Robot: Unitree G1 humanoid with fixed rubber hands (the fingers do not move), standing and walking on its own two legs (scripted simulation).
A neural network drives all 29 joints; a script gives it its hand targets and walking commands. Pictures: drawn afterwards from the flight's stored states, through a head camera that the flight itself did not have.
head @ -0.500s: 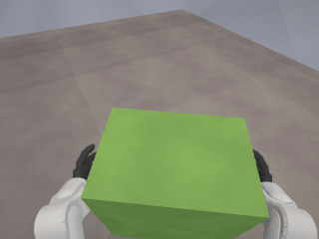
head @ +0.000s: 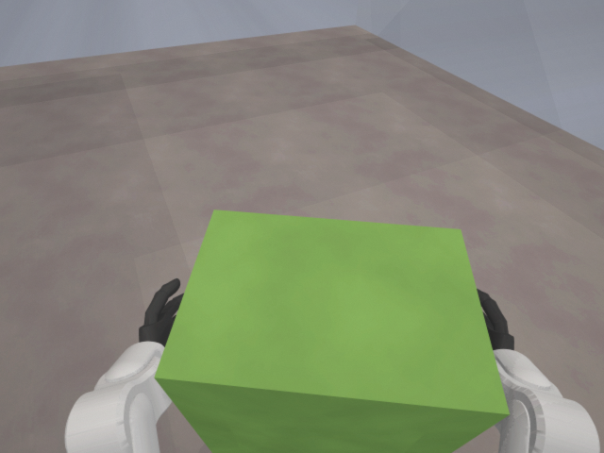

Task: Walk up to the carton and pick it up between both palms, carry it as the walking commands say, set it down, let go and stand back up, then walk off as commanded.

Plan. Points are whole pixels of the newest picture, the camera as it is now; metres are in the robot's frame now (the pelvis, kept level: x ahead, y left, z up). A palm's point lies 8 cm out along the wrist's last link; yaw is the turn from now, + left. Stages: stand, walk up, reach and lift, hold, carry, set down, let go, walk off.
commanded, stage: carry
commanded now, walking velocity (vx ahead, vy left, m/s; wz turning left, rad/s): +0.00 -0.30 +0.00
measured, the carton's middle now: (322, 356) +0.26 +0.00 +0.05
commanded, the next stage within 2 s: none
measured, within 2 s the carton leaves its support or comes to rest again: neither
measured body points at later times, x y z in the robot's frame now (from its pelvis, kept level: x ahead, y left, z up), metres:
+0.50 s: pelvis -0.05 -0.12 -0.01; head -0.06 -0.10 +0.44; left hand +0.19 +0.08 +0.07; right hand +0.21 -0.28 +0.09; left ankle -0.08 +0.00 -0.71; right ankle +0.02 -0.13 -0.71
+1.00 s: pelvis -0.07 -0.22 +0.00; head -0.05 -0.22 +0.45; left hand +0.18 -0.03 +0.07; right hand +0.18 -0.39 +0.07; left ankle -0.09 -0.12 -0.69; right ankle -0.05 -0.32 -0.71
